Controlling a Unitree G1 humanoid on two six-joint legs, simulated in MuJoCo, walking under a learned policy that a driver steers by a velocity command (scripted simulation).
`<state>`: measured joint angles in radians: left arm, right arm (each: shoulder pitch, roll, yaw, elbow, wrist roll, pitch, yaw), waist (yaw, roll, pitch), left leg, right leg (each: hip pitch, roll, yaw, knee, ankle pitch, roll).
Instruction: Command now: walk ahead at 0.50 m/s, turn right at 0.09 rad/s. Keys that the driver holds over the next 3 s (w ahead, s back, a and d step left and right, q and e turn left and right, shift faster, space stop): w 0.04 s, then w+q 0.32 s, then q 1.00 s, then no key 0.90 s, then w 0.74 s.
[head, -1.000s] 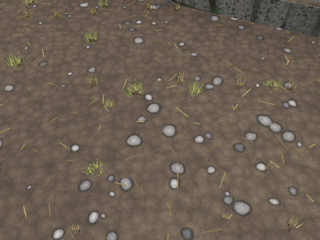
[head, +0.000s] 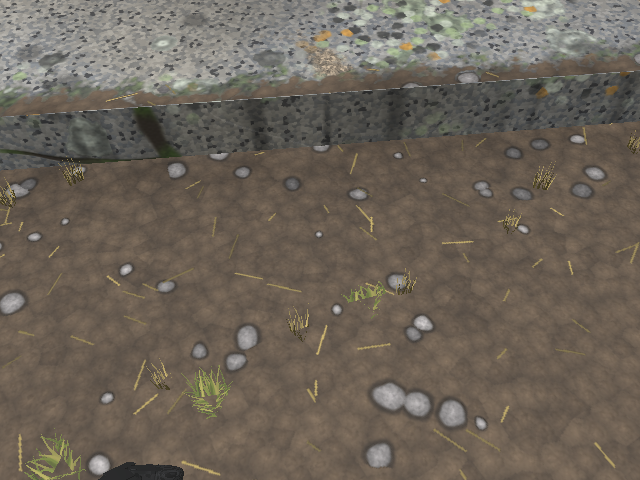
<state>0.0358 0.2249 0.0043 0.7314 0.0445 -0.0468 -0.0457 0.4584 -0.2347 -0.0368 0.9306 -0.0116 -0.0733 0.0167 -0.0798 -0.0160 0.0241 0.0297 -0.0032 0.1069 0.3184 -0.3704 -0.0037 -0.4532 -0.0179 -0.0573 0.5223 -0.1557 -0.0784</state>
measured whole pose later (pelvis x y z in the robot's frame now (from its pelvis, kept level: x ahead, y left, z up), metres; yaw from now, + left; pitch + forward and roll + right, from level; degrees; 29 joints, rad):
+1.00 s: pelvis +0.35 +0.01 +0.01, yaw +29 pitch +2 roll -1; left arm 0.15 0.26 0.04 0.76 0.01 0.04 0.04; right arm 0.26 -0.28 -0.09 0.77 -0.02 0.04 0.00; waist -0.05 0.00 0.03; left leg -0.34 -0.16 -0.15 0.44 -0.11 0.09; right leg -0.45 0.00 0.08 0.81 -0.37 0.04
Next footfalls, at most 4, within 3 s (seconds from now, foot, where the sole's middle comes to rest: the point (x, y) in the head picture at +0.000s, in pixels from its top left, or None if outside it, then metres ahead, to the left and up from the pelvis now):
0.54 left None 0.41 0.10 -0.77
1.10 right None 0.46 -0.07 -0.77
1.56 left None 0.30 0.08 -0.77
1.90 right None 0.44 -0.08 -0.77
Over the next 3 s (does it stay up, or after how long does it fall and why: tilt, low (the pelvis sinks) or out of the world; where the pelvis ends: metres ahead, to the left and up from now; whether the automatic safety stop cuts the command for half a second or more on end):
stays up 0.50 0.18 -0.02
